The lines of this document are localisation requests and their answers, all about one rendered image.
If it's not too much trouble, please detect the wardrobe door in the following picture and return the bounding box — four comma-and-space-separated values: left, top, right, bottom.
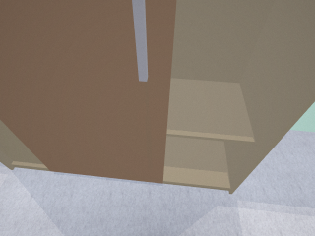
0, 120, 43, 164
0, 0, 177, 184

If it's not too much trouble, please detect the handle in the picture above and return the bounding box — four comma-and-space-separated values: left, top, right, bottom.
132, 0, 148, 82

